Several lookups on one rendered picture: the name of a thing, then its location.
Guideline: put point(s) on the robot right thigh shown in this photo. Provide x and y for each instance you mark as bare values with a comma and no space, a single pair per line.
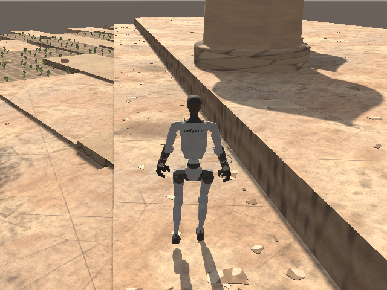
206,181

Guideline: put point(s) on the right robot hand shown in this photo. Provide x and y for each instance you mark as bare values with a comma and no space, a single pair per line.
226,173

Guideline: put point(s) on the left robot forearm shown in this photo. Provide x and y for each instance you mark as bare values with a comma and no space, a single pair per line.
163,158

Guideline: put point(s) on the right robot forearm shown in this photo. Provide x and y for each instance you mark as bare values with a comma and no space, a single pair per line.
223,160

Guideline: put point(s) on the left robot upper arm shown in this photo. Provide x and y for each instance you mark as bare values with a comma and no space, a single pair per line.
175,126

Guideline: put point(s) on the left robot hand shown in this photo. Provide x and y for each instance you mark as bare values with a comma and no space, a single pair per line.
158,170

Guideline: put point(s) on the left robot shin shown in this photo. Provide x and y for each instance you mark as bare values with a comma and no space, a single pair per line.
176,216

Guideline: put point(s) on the right robot upper arm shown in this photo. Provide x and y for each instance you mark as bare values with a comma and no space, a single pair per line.
215,137

